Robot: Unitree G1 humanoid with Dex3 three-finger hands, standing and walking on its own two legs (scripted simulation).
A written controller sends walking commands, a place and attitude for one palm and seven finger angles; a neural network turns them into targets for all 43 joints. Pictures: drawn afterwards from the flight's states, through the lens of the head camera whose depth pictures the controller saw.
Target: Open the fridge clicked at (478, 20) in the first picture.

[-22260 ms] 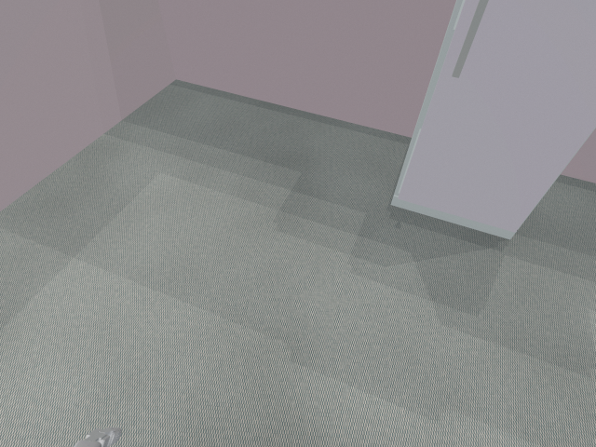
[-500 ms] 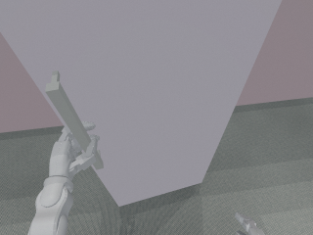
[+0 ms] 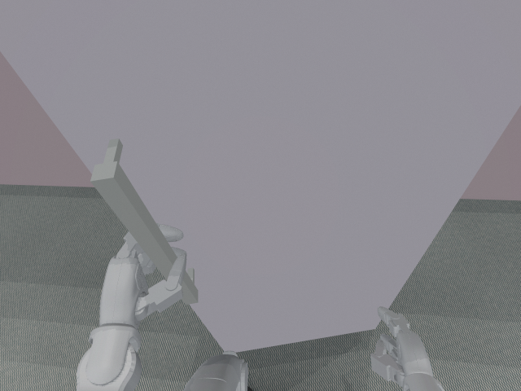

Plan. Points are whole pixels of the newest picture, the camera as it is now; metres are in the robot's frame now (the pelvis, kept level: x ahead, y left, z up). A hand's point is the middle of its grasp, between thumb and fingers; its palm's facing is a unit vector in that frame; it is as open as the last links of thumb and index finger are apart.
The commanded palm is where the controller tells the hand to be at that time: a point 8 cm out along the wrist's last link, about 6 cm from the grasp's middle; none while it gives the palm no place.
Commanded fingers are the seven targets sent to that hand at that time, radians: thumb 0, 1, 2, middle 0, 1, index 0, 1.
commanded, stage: walk backward, drawing the door open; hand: left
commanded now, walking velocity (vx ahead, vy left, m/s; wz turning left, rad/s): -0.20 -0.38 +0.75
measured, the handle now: (162, 240) +0.29 +0.15 +0.11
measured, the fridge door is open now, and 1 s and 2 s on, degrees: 14 49 75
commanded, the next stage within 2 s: stop walking and hold the door back in 1.42 s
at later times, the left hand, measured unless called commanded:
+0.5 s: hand (199, 354) +0.15 +0.08 +0.09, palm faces +0.42 -0.88 -0.21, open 6.3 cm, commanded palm +0.10 +0.11 +0.08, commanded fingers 0.00 0.90 0.90 -0.45 -1.40 -0.45 -1.40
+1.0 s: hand out of the picture +0.03 -0.05 +0.08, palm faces +0.81 -0.50 -0.29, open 6.3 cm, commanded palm -0.04 -0.05 +0.08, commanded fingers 0.00 0.90 0.90 -0.45 -1.40 -0.45 -1.40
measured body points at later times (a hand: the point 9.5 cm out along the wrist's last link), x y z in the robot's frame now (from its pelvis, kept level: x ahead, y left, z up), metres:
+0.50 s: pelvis -0.04 -0.14 -0.01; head +0.00 -0.14 +0.44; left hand +0.13 +0.12 +0.10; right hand +0.19 -0.31 -0.11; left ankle -0.12 -0.01 -0.73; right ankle +0.00 -0.21 -0.71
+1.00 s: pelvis -0.02 -0.37 -0.01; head +0.00 -0.37 +0.44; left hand -0.01 -0.03 +0.10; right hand +0.27 -0.46 -0.09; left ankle -0.10 -0.32 -0.74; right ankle +0.10 -0.36 -0.69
